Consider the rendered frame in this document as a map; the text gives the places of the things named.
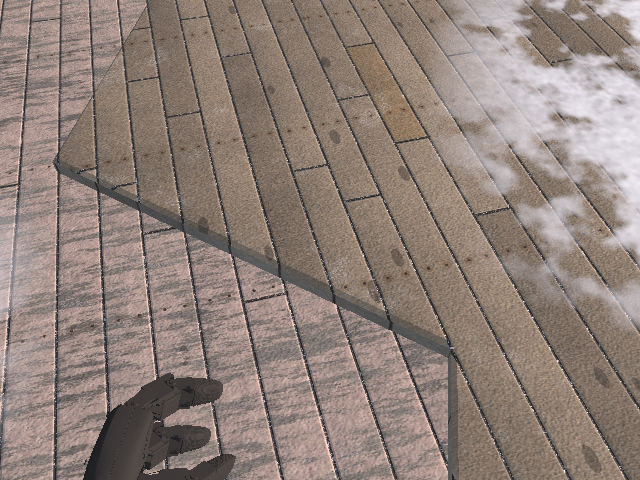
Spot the robot left hand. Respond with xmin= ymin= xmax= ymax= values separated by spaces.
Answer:
xmin=83 ymin=373 xmax=236 ymax=480

